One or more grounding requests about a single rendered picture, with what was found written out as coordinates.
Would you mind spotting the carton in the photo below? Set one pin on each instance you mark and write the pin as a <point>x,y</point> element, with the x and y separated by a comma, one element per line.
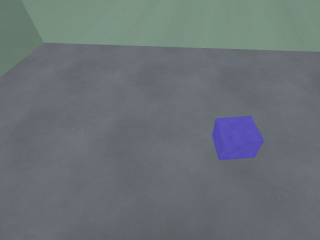
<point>236,138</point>

